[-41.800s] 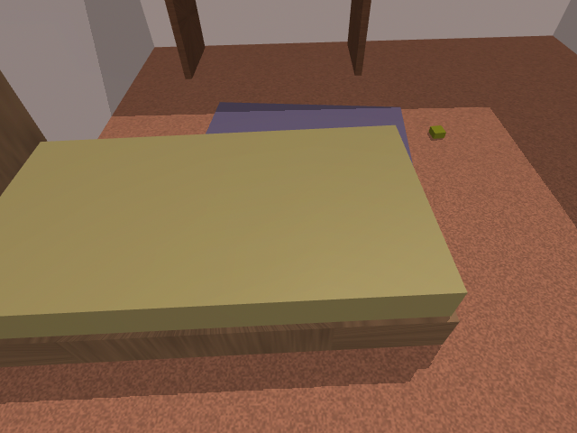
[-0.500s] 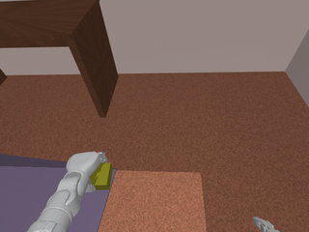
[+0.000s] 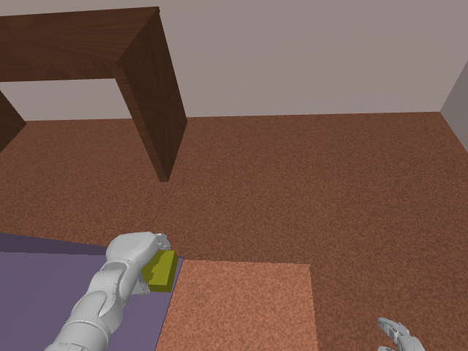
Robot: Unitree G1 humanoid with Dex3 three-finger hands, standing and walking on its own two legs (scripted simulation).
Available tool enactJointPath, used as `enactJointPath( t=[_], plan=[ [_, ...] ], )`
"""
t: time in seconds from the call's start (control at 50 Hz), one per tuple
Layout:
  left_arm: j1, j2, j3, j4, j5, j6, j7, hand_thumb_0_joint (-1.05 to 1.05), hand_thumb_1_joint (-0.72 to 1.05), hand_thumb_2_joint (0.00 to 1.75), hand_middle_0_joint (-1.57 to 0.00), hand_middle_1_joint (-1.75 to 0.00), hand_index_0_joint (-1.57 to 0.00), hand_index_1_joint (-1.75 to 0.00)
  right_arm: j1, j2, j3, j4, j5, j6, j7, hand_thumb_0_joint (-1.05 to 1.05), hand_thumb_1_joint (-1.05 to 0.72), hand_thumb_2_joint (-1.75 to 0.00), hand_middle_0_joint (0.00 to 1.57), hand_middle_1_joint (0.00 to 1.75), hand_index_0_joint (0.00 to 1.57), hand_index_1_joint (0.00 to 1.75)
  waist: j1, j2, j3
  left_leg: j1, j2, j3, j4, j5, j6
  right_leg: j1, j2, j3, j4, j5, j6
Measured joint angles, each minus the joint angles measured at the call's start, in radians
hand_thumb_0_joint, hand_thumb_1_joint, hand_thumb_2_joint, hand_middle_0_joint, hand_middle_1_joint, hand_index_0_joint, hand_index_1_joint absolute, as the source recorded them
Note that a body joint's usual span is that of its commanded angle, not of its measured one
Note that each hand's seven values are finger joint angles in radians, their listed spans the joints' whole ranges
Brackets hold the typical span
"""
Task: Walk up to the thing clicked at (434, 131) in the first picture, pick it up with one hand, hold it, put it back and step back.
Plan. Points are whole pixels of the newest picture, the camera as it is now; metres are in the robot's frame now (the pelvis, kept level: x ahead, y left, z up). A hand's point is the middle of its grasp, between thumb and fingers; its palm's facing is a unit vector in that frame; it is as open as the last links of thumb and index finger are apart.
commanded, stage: hold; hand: left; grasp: from above
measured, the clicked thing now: (157, 270) +0.31 +0.20 -0.09
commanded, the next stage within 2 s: crouch in 1.12 s
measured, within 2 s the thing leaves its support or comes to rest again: neither
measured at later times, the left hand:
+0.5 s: hand (140, 271) +0.28 +0.21 -0.03, palm faces -0.43 -0.05 -0.90, open 9.7 cm
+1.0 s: hand (137, 263) +0.30 +0.22 -0.02, palm faces -0.44 -0.05 -0.90, open 9.7 cm
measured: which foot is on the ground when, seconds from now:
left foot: down 0.00-1.00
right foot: down 0.00-1.00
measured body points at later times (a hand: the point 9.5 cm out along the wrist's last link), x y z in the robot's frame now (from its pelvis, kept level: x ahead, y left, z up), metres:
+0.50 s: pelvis +0.00 +0.00 +0.01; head +0.01 -0.03 +0.46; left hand +0.30 +0.21 +0.02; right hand +0.15 -0.25 -0.11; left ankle +0.02 +0.13 -0.73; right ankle +0.02 -0.13 -0.73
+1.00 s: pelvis +0.01 +0.00 +0.01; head +0.02 -0.02 +0.46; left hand +0.32 +0.22 +0.03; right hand +0.16 -0.25 -0.11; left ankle +0.02 +0.13 -0.73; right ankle +0.02 -0.13 -0.73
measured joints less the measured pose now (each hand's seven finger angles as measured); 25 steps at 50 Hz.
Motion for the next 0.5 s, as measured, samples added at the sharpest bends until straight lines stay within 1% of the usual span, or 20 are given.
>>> enactJointPath(
  t=[0.28, 0.42, 0.5],
  plan=[
    [0.026, 0.000, 0.001, -0.051, -0.005, 0.001, -0.013, 0.07, 0.20, 0.35, -1.07, -0.36, -0.70, -0.25, -0.021, -0.004, 0.006, -0.008, 0.007, 0.003, -0.009, 0.01, -0.91, -0.91, 0.20, 0.30, 0.20, 0.30, 0.006, 0.003, 0.015, 0.042, 0.000, 0.001, -0.043, 0.023, -0.002, 0.037, 0.000, 0.001, -0.034, 0.018, -0.003],
    [0.040, 0.003, -0.004, -0.083, -0.002, 0.007, -0.030, 0.08, 0.20, 0.34, -1.08, -0.33, -0.71, -0.23, -0.029, -0.003, 0.007, -0.010, 0.010, 0.006, -0.012, 0.01, -0.91, -0.91, 0.20, 0.30, 0.20, 0.30, 0.012, 0.004, 0.019, 0.061, -0.001, 0.003, -0.060, 0.028, -0.003, 0.055, 0.000, 0.002, -0.050, 0.023, -0.003],
    [0.044, 0.004, 0.000, -0.092, -0.008, 0.008, -0.035, 0.08, 0.20, 0.34, -1.09, -0.32, -0.72, -0.23, -0.032, -0.001, 0.010, -0.011, 0.012, 0.009, -0.014, 0.01, -0.91, -0.91, 0.20, 0.30, 0.20, 0.30, 0.013, 0.006, 0.019, 0.072, -0.001, 0.003, -0.070, 0.029, -0.002, 0.067, 0.000, 0.002, -0.061, 0.025, -0.002]
  ],
)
